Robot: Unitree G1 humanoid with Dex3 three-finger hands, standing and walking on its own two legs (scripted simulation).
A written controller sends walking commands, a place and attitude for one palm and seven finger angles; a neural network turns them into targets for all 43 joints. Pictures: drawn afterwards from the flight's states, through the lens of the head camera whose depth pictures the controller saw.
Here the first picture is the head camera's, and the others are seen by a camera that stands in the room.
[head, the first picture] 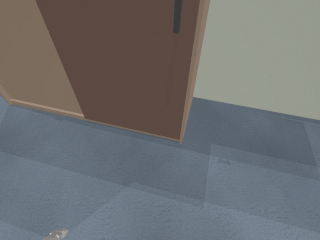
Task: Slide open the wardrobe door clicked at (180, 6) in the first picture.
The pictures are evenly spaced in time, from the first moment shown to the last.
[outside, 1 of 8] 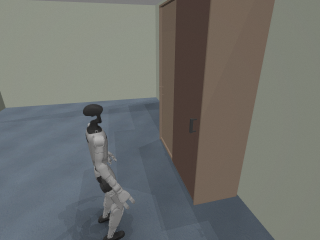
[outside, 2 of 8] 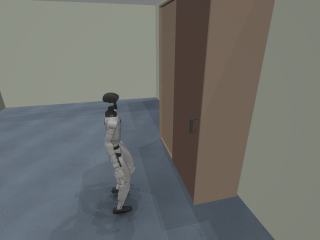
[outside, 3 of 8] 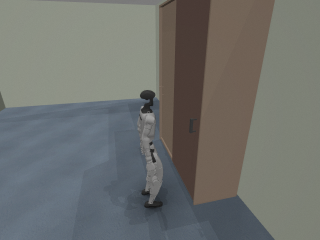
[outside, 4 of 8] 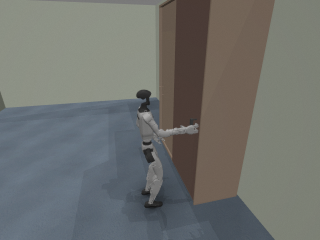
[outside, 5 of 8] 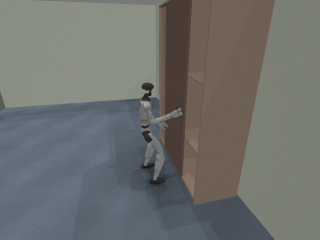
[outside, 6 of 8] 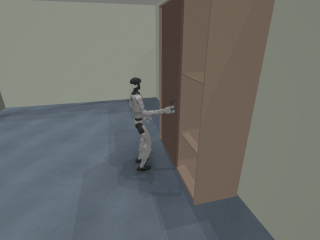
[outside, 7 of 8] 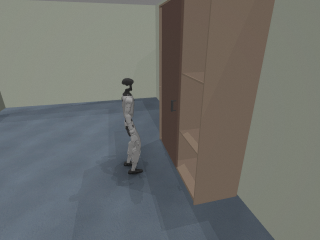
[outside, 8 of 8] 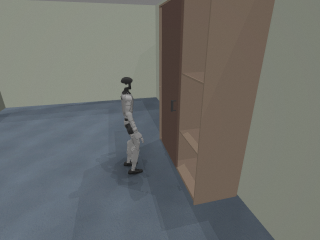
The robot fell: no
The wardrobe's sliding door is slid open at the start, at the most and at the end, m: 0.00 0.63 0.63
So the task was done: yes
